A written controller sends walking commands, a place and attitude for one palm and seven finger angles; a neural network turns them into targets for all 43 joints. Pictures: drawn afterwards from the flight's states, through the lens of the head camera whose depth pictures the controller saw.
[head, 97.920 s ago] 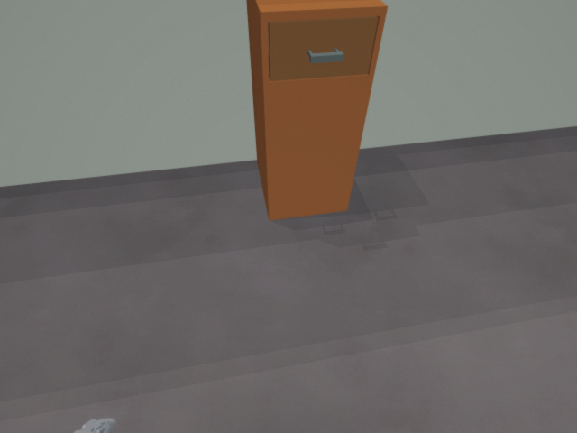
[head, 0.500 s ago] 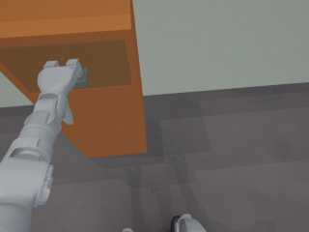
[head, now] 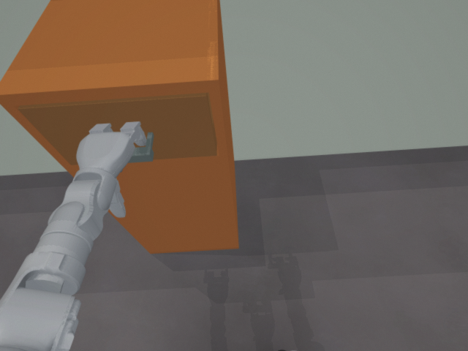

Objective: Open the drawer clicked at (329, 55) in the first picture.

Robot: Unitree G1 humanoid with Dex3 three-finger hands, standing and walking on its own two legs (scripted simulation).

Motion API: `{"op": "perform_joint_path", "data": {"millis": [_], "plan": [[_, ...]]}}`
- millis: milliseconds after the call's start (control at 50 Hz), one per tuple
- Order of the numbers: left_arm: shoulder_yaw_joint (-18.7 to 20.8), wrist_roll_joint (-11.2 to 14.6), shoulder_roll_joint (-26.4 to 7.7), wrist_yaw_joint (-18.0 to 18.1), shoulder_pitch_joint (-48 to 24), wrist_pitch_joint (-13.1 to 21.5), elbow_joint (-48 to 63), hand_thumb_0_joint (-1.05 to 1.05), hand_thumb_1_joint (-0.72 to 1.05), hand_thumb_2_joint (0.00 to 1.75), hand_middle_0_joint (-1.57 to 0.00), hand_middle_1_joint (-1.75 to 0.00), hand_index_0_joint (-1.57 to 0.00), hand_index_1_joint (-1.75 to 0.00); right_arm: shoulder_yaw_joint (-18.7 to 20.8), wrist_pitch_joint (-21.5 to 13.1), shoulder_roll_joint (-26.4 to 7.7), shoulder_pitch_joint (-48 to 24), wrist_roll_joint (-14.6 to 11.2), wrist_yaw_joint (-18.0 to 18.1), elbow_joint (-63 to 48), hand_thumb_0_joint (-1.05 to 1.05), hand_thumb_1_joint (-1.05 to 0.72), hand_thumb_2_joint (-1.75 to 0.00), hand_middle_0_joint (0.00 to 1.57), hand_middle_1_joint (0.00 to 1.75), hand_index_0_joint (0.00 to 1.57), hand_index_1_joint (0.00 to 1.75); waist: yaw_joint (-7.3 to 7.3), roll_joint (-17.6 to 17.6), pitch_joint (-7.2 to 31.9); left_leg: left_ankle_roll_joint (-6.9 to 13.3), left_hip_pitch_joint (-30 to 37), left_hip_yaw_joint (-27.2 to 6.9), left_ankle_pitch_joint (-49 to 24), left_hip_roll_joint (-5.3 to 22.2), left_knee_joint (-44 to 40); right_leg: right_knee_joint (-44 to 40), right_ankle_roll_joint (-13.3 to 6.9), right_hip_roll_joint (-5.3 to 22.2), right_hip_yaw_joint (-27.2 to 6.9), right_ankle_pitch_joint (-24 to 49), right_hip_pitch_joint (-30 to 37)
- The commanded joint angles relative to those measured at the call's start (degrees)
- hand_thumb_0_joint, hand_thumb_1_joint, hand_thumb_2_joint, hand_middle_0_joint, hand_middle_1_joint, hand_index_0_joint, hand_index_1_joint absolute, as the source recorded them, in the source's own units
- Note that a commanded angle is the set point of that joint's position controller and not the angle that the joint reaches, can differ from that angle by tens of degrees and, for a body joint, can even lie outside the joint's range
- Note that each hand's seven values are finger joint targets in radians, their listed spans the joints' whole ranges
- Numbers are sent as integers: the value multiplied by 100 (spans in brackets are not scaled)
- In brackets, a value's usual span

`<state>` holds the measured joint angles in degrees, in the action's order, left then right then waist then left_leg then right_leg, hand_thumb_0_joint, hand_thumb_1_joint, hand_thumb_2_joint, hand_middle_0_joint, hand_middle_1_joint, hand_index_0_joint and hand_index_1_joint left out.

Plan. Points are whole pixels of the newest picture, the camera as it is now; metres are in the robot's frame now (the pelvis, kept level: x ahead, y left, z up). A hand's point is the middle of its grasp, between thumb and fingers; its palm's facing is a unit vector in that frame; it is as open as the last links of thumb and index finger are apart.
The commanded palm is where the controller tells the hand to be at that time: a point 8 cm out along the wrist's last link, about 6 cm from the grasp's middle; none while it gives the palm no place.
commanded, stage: lift the fingers back up to retry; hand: left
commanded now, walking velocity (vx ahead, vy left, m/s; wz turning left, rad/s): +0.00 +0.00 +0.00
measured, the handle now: (127, 147) +0.49 +0.23 +0.02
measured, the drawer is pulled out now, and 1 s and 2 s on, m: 0.00 0.00 0.00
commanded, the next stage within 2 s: re-aim the fingers above the handle in 0.20 s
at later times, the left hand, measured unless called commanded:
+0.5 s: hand (116, 150) +0.43 +0.21 +0.08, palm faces -0.05 -0.01 -1.00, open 13.7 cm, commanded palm +0.42 +0.21 +0.14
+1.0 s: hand (121, 147) +0.44 +0.21 +0.08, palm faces -0.04 +0.02 -1.00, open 13.8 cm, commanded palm +0.43 +0.22 +0.14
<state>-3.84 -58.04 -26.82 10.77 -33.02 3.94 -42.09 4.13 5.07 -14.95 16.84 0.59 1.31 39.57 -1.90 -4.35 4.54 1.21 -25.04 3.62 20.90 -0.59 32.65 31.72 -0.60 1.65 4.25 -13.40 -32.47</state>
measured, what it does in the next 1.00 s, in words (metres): stands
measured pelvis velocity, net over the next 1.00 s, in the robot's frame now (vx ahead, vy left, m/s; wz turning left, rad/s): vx -0.03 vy -0.01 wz -0.03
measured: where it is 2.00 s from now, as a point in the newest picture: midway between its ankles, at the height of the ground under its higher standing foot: outside the picture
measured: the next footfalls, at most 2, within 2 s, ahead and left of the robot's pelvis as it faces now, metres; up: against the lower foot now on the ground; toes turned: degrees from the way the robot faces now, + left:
none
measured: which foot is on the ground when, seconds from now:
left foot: down 0.00-1.00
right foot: down 0.00-1.00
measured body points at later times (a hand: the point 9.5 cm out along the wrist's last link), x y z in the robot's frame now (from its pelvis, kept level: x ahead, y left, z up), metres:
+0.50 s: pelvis +0.02 -0.02 +0.00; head +0.08 -0.05 +0.45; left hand +0.43 +0.21 +0.14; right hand +0.17 -0.27 -0.13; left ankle -0.08 +0.10 -0.73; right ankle +0.01 -0.12 -0.73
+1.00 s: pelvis -0.03 -0.01 +0.00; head +0.04 -0.04 +0.44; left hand +0.44 +0.20 +0.14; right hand +0.01 -0.28 -0.14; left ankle -0.08 +0.10 -0.73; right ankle +0.01 -0.12 -0.73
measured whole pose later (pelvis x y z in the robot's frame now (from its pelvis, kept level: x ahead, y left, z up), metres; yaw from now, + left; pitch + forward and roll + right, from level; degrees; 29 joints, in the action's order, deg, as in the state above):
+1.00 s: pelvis -0.03 -0.01 +0.00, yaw -2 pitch +12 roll +1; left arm -2.4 -60.0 -29.0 9.9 -44.1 5.1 -52.7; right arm 2.4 6.2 -15.6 18.5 -1.1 2.8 40.1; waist -3.0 -3.4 4.2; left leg 1.4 -23.4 3.7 19.4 -0.8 30.8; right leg 31.7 -1.3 0.9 2.1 -11.2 -32.5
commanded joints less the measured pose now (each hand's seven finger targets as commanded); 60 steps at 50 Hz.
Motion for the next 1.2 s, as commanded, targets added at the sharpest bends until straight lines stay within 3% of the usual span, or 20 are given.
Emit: {"op": "perform_joint_path", "data": {"millis": [0,40,60,120,200,280,360,400,440,480,600,620,660,740,780,800,860,1040,1160,1180], "plan": [[629,296,-1422,695,-3398,297,3282,0,-50,30,-30,-120,-30,-120,210,-211,-758,207,-18,22,-470,0,-90,-90,20,30,20,30,-2,-562,3351,-360,2206,-567,-5656,155,124,148,-124,-271,-136,2775,1709],[377,309,-1075,673,-3140,198,3238,0,-50,30,-30,-120,-30,-120,199,-238,-714,134,-16,18,-450,0,-90,-90,20,30,20,30,-45,-394,3123,-317,2112,-526,-5381,128,66,66,-113,-256,-128,2749,1739],[448,236,-1159,677,-3089,65,2819,0,-50,30,-30,-120,-30,-120,181,-205,-736,116,-30,8,-368,0,-90,-90,20,30,20,30,-78,-123,2883,-260,1851,-490,-5063,92,21,11,-122,-251,-139,2746,1867],[441,-17,-1094,590,-2596,-617,1112,0,-50,30,-30,-120,-30,-120,77,-65,-772,-31,-90,-68,-146,0,-90,-90,20,30,20,30,74,406,2046,-153,945,-314,-3935,-30,-293,-30,-165,-223,-95,2692,2118],[561,22,-1335,119,-2439,-874,1489,0,-50,30,-30,-120,-30,-120,13,124,-790,-354,-91,-92,-441,0,-90,-90,20,30,20,30,294,520,2562,-34,815,-147,-4387,-85,-298,120,-147,-110,-221,3895,3025],[586,96,-1344,-297,-1940,-734,1251,0,-50,30,-30,-120,-30,-120,-33,247,-782,-479,-121,18,-658,0,-90,-90,20,30,20,30,308,1049,2081,40,538,-103,-3425,-117,-513,-58,-111,-80,-254,3495,3096],[606,42,-1394,-414,-2062,-295,1555,0,-50,30,-30,-120,-30,-120,-21,236,-737,-553,-145,98,-851,0,-90,-90,20,30,20,30,302,716,1899,68,606,-102,-2986,-136,-555,-153,-142,-109,-308,2803,2804],[423,56,-1177,-378,-2227,-142,1646,0,-50,30,-30,-120,-30,-120,14,192,-701,-486,-149,102,-847,0,-90,-90,20,30,20,30,227,582,1883,62,728,-132,-3162,-126,-471,-96,-140,-129,-278,2776,2574],[586,77,-1333,-288,-2298,-25,1872,0,-50,30,-30,-120,-30,-120,70,138,-698,-385,-121,103,-833,0,-90,-90,20,30,20,30,278,369,2363,57,887,-138,-3743,-125,-313,53,-140,-117,-319,3295,2743],[344,97,-1154,-195,-2747,5,1995,0,-50,30,-30,-120,-30,-120,98,109,-691,-270,-94,80,-747,0,-90,-90,20,30,20,30,133,167,2514,24,1004,-185,-3859,-132,-222,96,-130,-109,-291,3317,2599],[402,41,-1284,90,-3260,-46,1187,0,-50,30,-30,-120,-30,-120,113,45,-734,-97,-110,110,-478,0,-90,-90,20,30,20,30,-21,403,2249,40,647,-193,-3002,-179,-290,23,-133,-128,-285,2685,2399],[543,13,-1452,117,-3298,-63,1009,0,-50,30,-30,-120,-30,-120,106,45,-762,-57,-110,124,-434,0,-90,-90,20,30,20,30,-11,538,2254,44,545,-194,-2978,-176,-307,41,-131,-127,-286,2719,2463],[457,5,-1406,118,-3481,-100,846,0,-50,30,-30,-120,-30,-120,106,49,-776,1,-96,131,-432,0,-90,-90,20,30,20,30,-45,420,2408,41,527,-191,-2928,-187,-316,42,-130,-123,-303,2657,2491],[546,-54,-1561,97,-3436,-61,456,0,-50,30,-30,-120,-30,-120,77,36,-786,78,-120,141,-472,0,-90,-90,20,30,20,30,25,329,2327,30,343,-209,-2593,-172,-407,16,-151,-143,-308,2228,2419],[498,-60,-1459,80,-3283,-46,232,0,-50,30,-30,-120,-30,-120,85,34,-798,120,-127,133,-495,0,-90,-90,20,30,20,30,11,440,2199,36,290,-203,-2523,-133,-441,-11,-149,-158,-282,2083,2311],[592,-46,-1535,83,-3212,-23,194,0,-50,30,-30,-120,-30,-120,88,29,-818,145,-135,126,-513,0,-90,-90,20,30,20,30,67,505,2177,37,220,-202,-2403,-127,-472,-27,-150,-164,-294,1975,2325],[700,-101,-1756,99,-3329,21,-6,0,-50,30,-30,-120,-30,-120,69,4,-874,155,-158,157,-544,0,-90,-90,20,30,20,30,6,720,1920,79,-35,-201,-1898,-121,-559,-141,-134,-160,-352,1523,2265],[760,-209,-2028,411,-4038,177,-64,0,-50,30,-30,-120,-30,-120,102,-182,-873,431,-157,215,-426,0,-90,-90,20,30,20,30,-117,206,2161,76,31,-217,-1572,-109,-513,-133,-145,-188,-417,1062,1893],[594,-199,-1913,403,-4217,-11,-594,0,-50,30,-30,-120,-30,-120,68,-222,-948,514,-172,223,-342,0,-90,-90,20,30,20,30,-293,530,2033,102,-92,-250,-1421,-92,-498,-207,-111,-208,-409,927,1732],[555,-209,-1931,406,-4327,-18,-560,0,-50,30,-30,-120,-30,-120,66,-228,-943,536,-177,227,-335,0,-90,-90,20,30,20,30,-293,415,2038,93,-81,-239,-1370,-89,-507,-200,-97,-192,-412,878,1688]]}}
